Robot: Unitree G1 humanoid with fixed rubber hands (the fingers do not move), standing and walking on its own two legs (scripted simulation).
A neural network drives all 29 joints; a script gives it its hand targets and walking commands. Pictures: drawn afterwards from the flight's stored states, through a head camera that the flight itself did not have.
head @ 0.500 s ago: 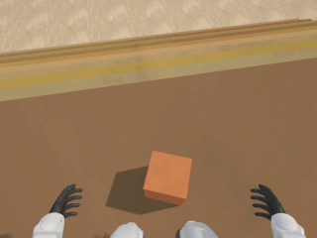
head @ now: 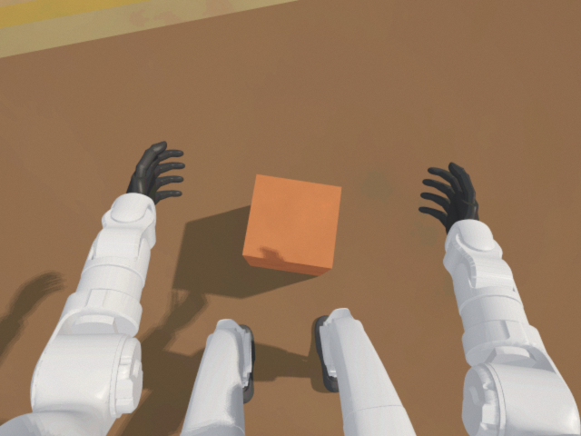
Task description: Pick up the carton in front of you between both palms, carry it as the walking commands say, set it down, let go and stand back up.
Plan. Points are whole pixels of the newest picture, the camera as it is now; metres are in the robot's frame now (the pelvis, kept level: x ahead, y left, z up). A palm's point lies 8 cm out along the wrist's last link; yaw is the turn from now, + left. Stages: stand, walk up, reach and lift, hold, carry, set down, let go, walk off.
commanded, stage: reach and lift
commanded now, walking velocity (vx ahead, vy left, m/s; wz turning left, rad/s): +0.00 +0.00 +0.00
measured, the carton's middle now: (291, 230) +0.45 -0.04 -0.55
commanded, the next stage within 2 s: none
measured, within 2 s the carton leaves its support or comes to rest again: leaves its support in 1.98 s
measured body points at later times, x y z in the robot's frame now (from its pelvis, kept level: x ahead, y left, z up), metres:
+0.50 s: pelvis +0.00 +0.00 -0.08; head +0.31 +0.01 +0.26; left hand +0.52 +0.14 -0.22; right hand +0.44 -0.24 -0.21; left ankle +0.07 +0.12 -0.64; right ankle +0.07 -0.13 -0.64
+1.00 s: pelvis -0.05 +0.01 -0.26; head +0.30 +0.00 +0.01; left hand +0.51 +0.14 -0.44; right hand +0.43 -0.23 -0.44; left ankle +0.07 +0.12 -0.64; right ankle +0.07 -0.13 -0.64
